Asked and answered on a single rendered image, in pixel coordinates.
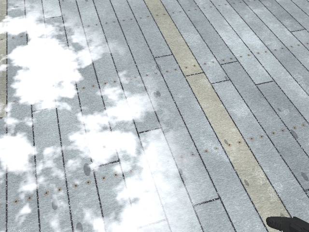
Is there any right robot hand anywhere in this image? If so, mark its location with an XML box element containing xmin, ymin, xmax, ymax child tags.
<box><xmin>266</xmin><ymin>217</ymin><xmax>309</xmax><ymax>232</ymax></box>

